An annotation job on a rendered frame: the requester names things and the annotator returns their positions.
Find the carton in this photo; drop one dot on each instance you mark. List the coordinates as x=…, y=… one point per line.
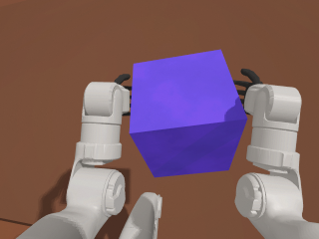
x=186, y=114

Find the right robot hand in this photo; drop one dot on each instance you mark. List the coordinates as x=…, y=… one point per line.
x=255, y=81

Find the left robot hand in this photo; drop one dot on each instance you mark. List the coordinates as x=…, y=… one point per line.
x=119, y=80

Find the right robot forearm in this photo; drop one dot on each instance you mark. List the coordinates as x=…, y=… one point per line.
x=276, y=115

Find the left robot upper arm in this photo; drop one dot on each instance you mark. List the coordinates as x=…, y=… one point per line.
x=94, y=195

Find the left robot forearm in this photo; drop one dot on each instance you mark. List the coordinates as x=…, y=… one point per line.
x=104, y=104

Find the right robot upper arm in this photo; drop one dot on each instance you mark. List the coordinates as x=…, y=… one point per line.
x=274, y=206

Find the left robot thigh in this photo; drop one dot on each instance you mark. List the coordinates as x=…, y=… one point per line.
x=141, y=222

